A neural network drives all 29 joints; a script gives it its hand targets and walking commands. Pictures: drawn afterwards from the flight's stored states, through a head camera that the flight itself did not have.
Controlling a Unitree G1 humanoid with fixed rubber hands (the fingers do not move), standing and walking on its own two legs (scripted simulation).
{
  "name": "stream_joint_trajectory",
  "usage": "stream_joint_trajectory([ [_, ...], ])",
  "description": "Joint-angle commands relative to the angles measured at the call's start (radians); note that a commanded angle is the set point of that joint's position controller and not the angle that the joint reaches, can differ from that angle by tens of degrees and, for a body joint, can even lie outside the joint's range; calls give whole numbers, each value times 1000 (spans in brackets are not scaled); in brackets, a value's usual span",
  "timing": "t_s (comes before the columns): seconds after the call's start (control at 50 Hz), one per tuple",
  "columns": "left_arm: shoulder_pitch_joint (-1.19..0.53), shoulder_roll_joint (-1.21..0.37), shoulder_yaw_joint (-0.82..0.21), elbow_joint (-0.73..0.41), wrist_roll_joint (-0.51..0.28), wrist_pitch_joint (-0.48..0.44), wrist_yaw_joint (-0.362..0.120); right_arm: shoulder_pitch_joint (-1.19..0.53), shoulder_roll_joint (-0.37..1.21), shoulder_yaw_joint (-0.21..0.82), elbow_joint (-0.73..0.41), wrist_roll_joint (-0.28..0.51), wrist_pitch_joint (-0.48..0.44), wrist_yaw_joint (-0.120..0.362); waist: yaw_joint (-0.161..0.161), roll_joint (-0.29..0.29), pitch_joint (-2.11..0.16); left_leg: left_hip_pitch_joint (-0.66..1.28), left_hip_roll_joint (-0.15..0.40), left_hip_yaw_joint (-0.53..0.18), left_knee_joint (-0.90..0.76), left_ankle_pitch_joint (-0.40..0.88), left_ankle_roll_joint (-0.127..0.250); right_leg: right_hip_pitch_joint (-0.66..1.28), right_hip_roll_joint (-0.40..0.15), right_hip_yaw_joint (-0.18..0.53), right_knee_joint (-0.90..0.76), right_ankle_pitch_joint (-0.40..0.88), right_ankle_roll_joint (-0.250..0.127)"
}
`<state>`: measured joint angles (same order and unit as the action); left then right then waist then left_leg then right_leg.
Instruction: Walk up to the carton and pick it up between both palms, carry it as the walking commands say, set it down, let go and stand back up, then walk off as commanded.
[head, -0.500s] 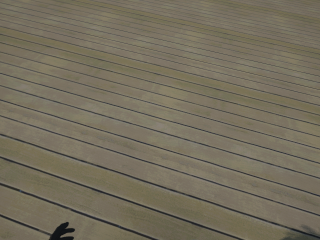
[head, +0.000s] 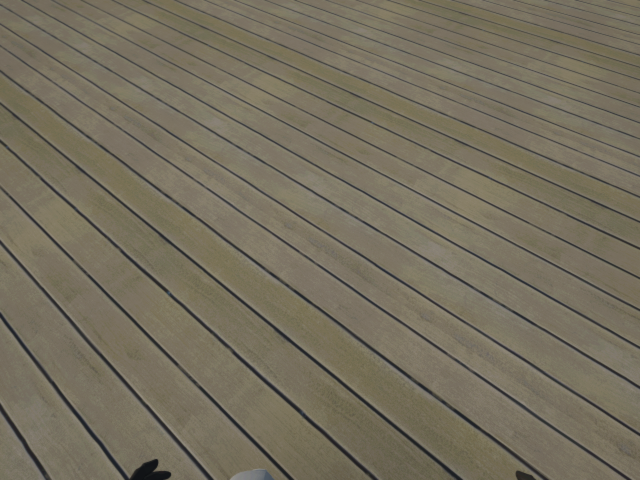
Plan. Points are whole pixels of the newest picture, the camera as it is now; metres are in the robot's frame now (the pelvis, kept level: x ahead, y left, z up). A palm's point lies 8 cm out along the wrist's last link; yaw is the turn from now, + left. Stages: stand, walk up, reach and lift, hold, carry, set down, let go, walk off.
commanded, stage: walk off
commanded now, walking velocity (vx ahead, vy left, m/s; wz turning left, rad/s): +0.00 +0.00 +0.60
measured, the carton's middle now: out of the picture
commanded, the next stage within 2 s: stand in 0.80 s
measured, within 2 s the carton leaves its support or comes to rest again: neither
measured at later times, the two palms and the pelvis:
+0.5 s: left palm out of the picture +0.09 +0.31 -0.11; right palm (510, 468) +0.16 -0.23 -0.11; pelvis +0.02 +0.02 +0.00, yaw +15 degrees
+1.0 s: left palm out of the picture -0.14 +0.29 -0.14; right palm (392, 390) +0.26 -0.09 -0.11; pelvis -0.01 +0.04 -0.01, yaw +33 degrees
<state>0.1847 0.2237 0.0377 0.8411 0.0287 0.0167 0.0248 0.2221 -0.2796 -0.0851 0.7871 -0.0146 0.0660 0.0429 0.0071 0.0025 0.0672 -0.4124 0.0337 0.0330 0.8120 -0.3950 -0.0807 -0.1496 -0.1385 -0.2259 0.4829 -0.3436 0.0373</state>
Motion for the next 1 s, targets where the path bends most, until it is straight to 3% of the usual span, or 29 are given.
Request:
stream_joint_trajectory([
  [0.0, 75, 200, 52, -19, -15, -8, -10, 84, -70, -21, -44, 3, -44, -15, -22, -132, -100, 221, -31, 55, -385, 273, 51, 3, -169, 5, 173, 600, -26],
  [0.02, 89, 190, 53, -44, -8, -11, -22, 181, -180, -45, -25, -16, -57, -23, -78, 100, -202, 511, 148, -171, -413, 665, 125, -222, -104, -25, 402, 331, 41],
  [0.04, 23, 144, 42, -106, -14, -9, -28, 253, -277, -64, -14, -4, -65, -25, -113, 371, -268, 691, 375, -485, -387, 1151, 253, -518, 29, 1, 597, -345, 83],
  [0.06, -61, 120, 37, -106, 0, 8, -27, 253, -265, -67, 4, 4, -69, -32, -118, 241, -251, 649, 405, -439, -353, 1243, 319, -506, -1, 164, 671, -394, 49],
  [0.08, -49, 118, 38, -94, -10, 8, -32, 188, -193, -42, 2, 3, -64, -51, -77, 171, -234, 631, 345, -346, -343, 1114, 305, -525, -13, 169, 685, -329, 50],
  [0.1, -84, 121, 28, -112, -13, 3, -28, 174, -159, -44, -7, -2, -62, -60, -99, 149, -192, 547, 297, -328, -358, 1051, 301, -507, -22, 164, 677, -262, 44],
  [0.14, 13, 130, 40, -58, -15, 22, -28, 57, -139, -17, -35, 8, -69, -68, -31, 144, -173, 392, 175, -160, -386, 933, 206, -385, -18, 205, 672, -132, 45],
  [0.18, 9, 96, 43, -60, -3, 44, -18, 25, -113, -7, -51, -9, -67, -73, -7, 69, -121, 334, 189, -222, -402, 895, 232, -437, 15, 193, 679, -81, 44],
  [0.2, 46, 116, 40, -50, -13, 45, -21, -17, -156, -18, -63, 10, -59, -68, 6, 97, -136, 212, 175, -143, -422, 750, 217, -325, -7, 176, 603, -54, 48],
  [0.3, -62, 119, 46, -86, -23, 41, -18, 3, -177, -20, -42, -13, -53, -50, -17, 196, -111, 180, 113, -214, -455, 591, 235, -258, 67, 152, 391, -51, 53],
  [0.32, -47, 113, 37, -96, -12, 41, -9, -10, -216, -38, -47, -12, -46, -50, -27, 225, -125, 152, 137, -257, -456, 416, 232, -217, 69, 165, 395, -28, 40],
  [0.38, -36, 114, 41, -87, -14, 32, 3, -7, -172, -18, -56, -22, -42, -32, -20, 242, -86, 89, 178, -359, -451, 484, 253, -150, 89, 175, 310, -77, 30],
  [0.4, -37, 145, 51, -81, -24, 29, 0, 4, -157, -19, -58, -21, -30, -30, -20, 165, -71, 100, 144, -349, -431, 528, 235, -152, 113, 178, 223, -72, 30],
  [0.44, 8, 127, 53, -87, -24, 24, 6, 3, -146, -16, -55, -14, -36, -33, 8, 230, -74, 136, 124, -399, -362, 575, 204, -91, 115, 206, -8, -8, 23],
  [0.46, 43, 165, 49, -81, -10, 2, 13, 30, -114, -10, -43, 8, -39, -37, 9, 147, -122, 24, 87, -380, -338, 448, 159, 70, 80, 206, -82, 142, 13],
  [0.48, 134, 258, 78, -60, 3, -11, 16, 26, -69, 6, -73, 21, -47, -30, 60, -100, -138, -160, -24, -270, -146, 226, 86, 224, -171, 411, -174, 133, -34],
  [0.5, 133, 307, 78, -55, -13, -1, 11, -2, -12, 19, -88, 12, -53, -39, 46, -325, -120, -219, -111, -117, 36, -224, 51, 135, -376, 530, -213, 319, -110],
  [0.52, 102, 257, 76, -49, -15, 9, 6, -12, -57, 12, -70, -8, -46, -39, 36, -223, -121, -181, -32, -131, 219, -213, 48, 88, -380, 501, -199, 442, -170],
  [0.56, -45, 201, 48, -91, -6, 2, 12, 46, -80, -10, -43, 2, -32, -29, -42, -103, -14, -189, -5, -117, 266, -71, 21, 3, -274, 285, -188, 579, -137],
  [0.58, -16, 154, 33, -111, -7, -15, 7, 69, -116, -28, -19, -9, -28, -26, -20, -89, -73, -130, -5, -70, 335, -42, 29, 32, -249, 252, -147, 655, -146],
  [0.6, -23, 174, 34, -105, 5, -16, 5, 76, -71, -11, -9, -2, -27, -18, -18, -189, -96, -139, -13, -49, 304, -44, 10, 53, -168, 182, -124, 739, -146],
  [0.68, 14, 180, 35, -65, 2, -10, 7, -14, -50, -5, -61, 5, -18, 2, 4, -198, -100, -110, -14, -6, 237, -12, -3, 77, -145, 104, -102, 650, -126],
  [0.76, 96, 168, 37, -44, -9, -5, 3, -102, -2, 7, -97, 21, -13, -3, 62, -268, -43, -93, -3, 49, -11, 13, -4, 98, -192, 60, -51, 587, -116],
  [0.84, 93, 257, 67, -30, 2, -3, -3, -87, -32, -7, -88, 3, -26, 3, 40, -277, -77, 74, -25, 91, -161, -8, 25, 32, -256, 83, 10, 657, -115],
  [0.88, 122, 215, 61, -35, -18, 1, -15, 42, -44, -10, -29, -19, -45, -23, -11, -125, -162, 366, -27, 63, -400, 277, 58, -83, -184, 23, 185, 521, -49],
  [0.92, 38, 99, 27, -106, -10, 9, -29, 120, -234, -49, -11, -19, -75, -42, -70, 309, -220, 521, 398, -401, -467, 898, 229, -430, -12, 26, 490, -324, 58],
  [0.94, -20, 109, 36, -93, -14, 30, -28, 119, -198, -35, 3, -19, -77, -42, -78, 218, -177, 462, 383, -321, -422, 957, 277, -380, -31, 155, 545, -323, 37],
  [0.96, 41, 135, 38, -76, -23, 38, -30, 86, -143, -16, 13, -8, -75, -45, -29, 143, -133, 403, 340, -238, -435, 860, 262, -376, -27, 150, 567, -270, 26],
  [0.98, 20, 111, 28, -79, -28, 42, -29, -14, -108, -8, -7, -16, -73, -51, -12, 178, -84, 311, 303, -169, -450, 809, 258, -327, -30, 152, 565, -200, 28],
])
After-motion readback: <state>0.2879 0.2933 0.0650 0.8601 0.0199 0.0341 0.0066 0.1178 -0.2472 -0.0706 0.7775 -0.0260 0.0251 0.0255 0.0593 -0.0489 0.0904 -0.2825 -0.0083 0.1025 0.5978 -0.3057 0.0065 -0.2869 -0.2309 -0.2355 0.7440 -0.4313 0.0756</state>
